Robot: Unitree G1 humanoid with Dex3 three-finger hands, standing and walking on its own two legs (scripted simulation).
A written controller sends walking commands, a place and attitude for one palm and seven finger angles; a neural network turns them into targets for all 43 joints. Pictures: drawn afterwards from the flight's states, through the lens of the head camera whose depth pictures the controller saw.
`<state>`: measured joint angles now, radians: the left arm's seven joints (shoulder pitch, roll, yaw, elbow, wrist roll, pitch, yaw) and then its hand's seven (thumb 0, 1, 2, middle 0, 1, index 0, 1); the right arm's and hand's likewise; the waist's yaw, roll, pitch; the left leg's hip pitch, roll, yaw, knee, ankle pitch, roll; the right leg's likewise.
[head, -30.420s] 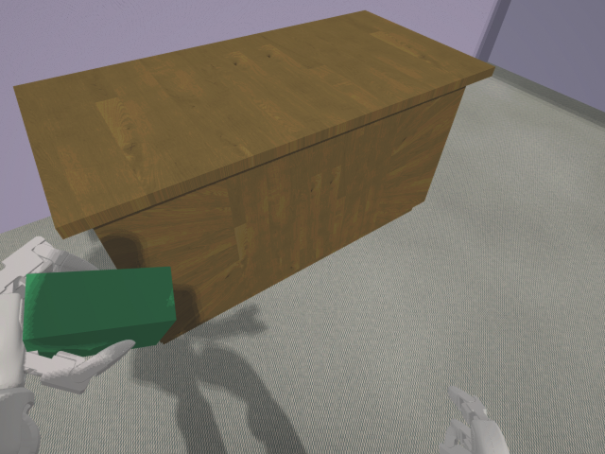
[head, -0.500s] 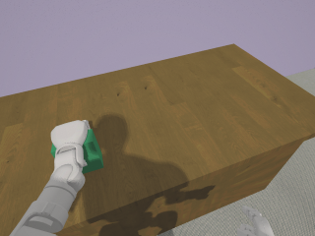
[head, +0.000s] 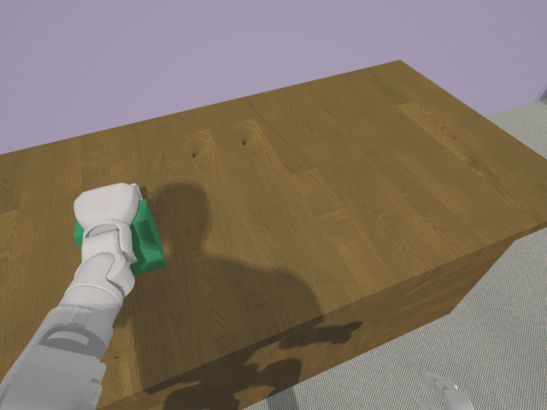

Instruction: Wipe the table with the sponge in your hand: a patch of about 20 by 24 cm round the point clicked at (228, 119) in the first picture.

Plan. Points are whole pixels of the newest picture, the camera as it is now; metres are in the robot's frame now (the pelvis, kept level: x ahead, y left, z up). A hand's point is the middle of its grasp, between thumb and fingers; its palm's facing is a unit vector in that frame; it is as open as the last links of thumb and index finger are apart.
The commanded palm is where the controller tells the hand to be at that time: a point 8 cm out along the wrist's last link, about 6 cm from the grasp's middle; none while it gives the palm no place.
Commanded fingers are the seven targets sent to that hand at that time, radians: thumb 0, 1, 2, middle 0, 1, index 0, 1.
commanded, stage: wipe forward along the middle lane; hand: left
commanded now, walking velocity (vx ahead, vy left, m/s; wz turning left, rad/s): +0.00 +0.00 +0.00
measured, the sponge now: (127, 249) +0.36 +0.29 +0.00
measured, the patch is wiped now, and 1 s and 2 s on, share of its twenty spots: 1.00 1.00 1.00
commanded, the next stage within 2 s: slide back across to the first lane in 0.30 s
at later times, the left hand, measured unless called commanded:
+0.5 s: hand (113, 213) +0.41 +0.31 +0.05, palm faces -0.09 -0.03 -1.00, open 9.9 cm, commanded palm +0.38 +0.31 +0.09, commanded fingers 0.00 0.10 1.30 -1.20 -1.60 -1.20 -1.60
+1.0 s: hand (73, 220) +0.39 +0.37 +0.05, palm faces -0.12 -0.05 -0.99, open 9.9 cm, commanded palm +0.36 +0.37 +0.11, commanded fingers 0.00 0.10 1.30 -1.20 -1.60 -1.20 -1.60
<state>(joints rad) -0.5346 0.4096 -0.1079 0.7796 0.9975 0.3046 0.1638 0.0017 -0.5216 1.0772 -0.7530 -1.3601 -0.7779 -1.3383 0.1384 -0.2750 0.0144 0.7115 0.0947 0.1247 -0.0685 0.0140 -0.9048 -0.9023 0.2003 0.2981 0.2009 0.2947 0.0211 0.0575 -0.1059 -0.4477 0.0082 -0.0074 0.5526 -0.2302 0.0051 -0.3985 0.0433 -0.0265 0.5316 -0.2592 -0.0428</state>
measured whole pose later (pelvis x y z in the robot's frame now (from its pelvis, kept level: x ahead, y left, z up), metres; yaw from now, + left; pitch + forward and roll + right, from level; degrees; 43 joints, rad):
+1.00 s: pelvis +0.02 +0.03 +0.00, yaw +0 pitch +8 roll -2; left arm -0.52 0.56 0.04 0.83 1.02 0.12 0.11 0.00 -0.51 1.08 -0.73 -1.38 -0.76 -1.36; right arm 0.17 -0.28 0.00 0.71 0.08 0.12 -0.05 0.01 -0.90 -0.90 0.20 0.30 0.20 0.29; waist 0.01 0.04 -0.09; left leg -0.42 -0.01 0.00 0.52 -0.25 0.04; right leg -0.34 0.02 -0.01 0.45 -0.24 -0.01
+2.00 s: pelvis +0.02 +0.03 +0.01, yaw +0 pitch +3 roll -1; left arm -0.10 0.46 -0.01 0.34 0.96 0.27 0.15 -0.01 -0.49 1.08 -0.70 -1.41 -0.73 -1.39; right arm 0.09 -0.26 0.02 0.67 0.07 0.11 -0.03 0.01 -0.90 -0.90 0.20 0.30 0.20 0.29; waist 0.07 0.07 -0.08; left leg -0.33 -0.02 0.00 0.52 -0.25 0.04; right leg -0.26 0.02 -0.01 0.46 -0.26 -0.01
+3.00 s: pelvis +0.02 +0.02 +0.01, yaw -1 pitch +0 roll -1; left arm 0.30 0.42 -0.04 -0.09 0.93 0.35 0.16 0.00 -0.49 1.07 -0.70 -1.42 -0.72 -1.40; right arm 0.06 -0.27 0.01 0.67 0.06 0.08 -0.04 0.02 -0.90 -0.90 0.20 0.30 0.17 0.28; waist 0.10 0.08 -0.06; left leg -0.24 -0.01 0.02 0.50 -0.26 0.04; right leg -0.19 0.02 0.01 0.46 -0.27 -0.01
